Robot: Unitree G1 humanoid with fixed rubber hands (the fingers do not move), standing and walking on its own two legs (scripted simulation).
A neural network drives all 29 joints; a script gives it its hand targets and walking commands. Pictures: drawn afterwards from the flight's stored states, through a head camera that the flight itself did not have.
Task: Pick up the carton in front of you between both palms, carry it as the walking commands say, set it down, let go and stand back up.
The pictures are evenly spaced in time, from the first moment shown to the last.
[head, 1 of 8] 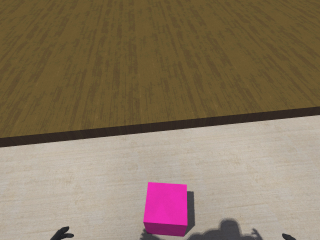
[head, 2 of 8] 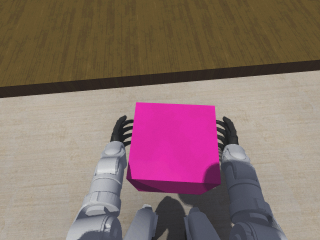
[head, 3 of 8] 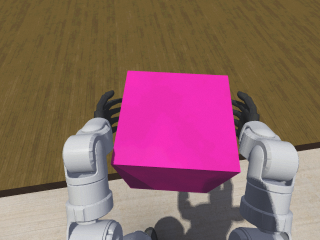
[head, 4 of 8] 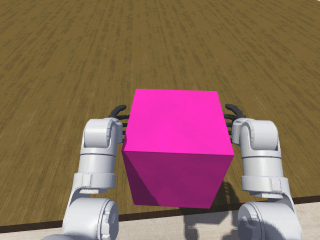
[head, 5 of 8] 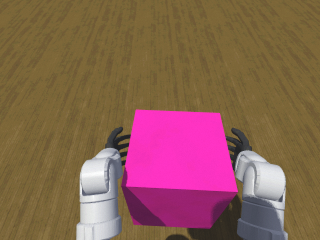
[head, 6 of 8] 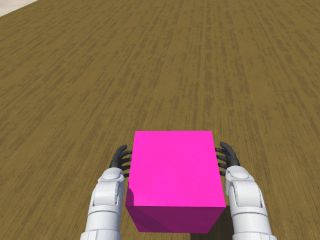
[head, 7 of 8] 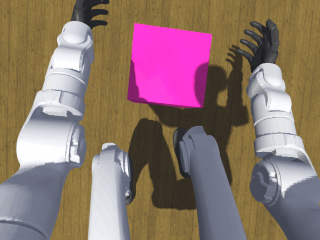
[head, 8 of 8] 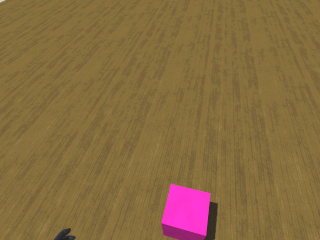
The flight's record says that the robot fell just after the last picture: no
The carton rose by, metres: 0.89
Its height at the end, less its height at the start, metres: +0.11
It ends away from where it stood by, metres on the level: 3.02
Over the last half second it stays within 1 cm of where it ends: yes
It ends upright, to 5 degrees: yes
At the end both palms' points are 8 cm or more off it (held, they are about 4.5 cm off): yes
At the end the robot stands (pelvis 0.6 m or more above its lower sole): yes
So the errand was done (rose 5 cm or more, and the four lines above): yes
